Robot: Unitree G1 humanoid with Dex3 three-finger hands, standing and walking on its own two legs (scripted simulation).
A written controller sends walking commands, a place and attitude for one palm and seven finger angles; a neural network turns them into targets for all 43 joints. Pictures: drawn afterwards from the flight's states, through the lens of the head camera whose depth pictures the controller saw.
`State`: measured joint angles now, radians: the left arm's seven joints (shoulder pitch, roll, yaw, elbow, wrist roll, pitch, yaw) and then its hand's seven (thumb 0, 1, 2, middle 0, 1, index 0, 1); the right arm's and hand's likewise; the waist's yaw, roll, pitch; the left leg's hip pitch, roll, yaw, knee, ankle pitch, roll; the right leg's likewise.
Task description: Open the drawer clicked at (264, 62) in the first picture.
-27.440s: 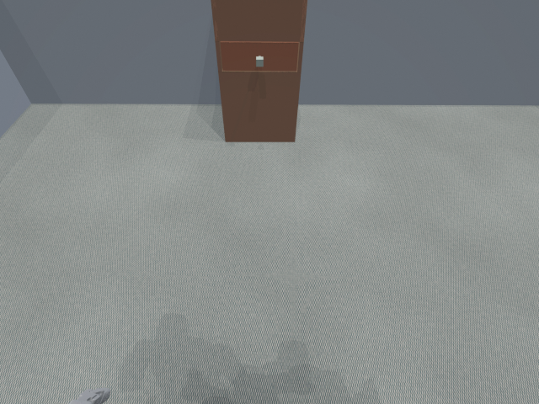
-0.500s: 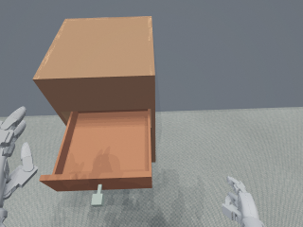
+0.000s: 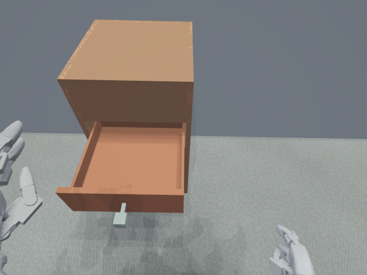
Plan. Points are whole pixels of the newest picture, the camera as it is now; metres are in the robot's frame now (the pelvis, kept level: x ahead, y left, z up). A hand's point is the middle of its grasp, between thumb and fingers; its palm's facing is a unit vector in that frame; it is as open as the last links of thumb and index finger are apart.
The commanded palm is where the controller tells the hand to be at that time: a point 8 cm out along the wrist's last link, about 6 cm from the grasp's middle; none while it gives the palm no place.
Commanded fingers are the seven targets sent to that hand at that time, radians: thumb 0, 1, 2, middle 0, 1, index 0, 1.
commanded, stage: step back with the hand held close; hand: left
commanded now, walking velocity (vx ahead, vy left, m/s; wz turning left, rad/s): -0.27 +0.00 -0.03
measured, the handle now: (122, 214) +0.32 +0.22 -0.23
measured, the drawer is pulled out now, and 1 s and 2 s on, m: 0.30 0.30 0.30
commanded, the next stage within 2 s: stop stepping back and stand still in 0.56 s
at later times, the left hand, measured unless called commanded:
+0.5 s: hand (9, 254) +0.12 +0.23 +0.17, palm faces +0.30 -0.82 -0.48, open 7.4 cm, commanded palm +0.05 +0.27 +0.19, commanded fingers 0.00 0.90 0.90 -0.20 -0.30 -0.20 -0.30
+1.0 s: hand out of the picture +0.01 +0.18 +0.16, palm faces +0.29 -0.82 -0.49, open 7.4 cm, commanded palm -0.07 +0.23 +0.19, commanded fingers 0.00 0.90 0.90 -0.20 -0.30 -0.20 -0.30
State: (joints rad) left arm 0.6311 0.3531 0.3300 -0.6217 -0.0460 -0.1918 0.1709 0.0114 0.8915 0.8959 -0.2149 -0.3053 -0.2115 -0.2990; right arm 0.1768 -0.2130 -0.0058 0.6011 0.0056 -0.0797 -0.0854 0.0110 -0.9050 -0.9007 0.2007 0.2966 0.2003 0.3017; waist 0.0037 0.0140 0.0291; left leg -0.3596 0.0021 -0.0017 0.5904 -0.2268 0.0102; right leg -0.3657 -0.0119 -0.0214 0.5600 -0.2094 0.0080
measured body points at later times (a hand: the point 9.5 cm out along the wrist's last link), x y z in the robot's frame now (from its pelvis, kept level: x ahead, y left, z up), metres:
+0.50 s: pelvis -0.09 -0.01 +0.01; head -0.03 +0.01 +0.45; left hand +0.10 +0.27 +0.20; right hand +0.10 -0.24 -0.07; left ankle -0.01 +0.10 -0.73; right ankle -0.12 -0.13 -0.68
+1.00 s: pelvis -0.20 -0.05 +0.01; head -0.16 -0.05 +0.46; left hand -0.01 +0.22 +0.18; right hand -0.07 -0.33 -0.08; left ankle -0.23 +0.05 -0.73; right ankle -0.23 -0.15 -0.73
